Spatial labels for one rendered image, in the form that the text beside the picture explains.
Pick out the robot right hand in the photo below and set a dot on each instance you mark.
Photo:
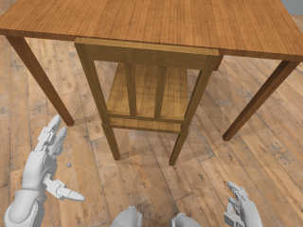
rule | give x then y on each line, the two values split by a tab
246	212

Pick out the chair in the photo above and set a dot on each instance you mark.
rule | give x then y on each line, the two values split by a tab
149	90

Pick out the left robot forearm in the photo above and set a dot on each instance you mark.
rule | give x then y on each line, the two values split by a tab
27	209

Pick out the robot left hand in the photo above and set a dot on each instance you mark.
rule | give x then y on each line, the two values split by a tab
43	158

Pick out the table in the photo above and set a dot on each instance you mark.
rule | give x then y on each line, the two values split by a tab
261	29

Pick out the right robot shin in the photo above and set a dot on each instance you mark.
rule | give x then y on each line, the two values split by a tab
181	215

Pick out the robot left thigh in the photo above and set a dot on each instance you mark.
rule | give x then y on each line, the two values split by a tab
128	218

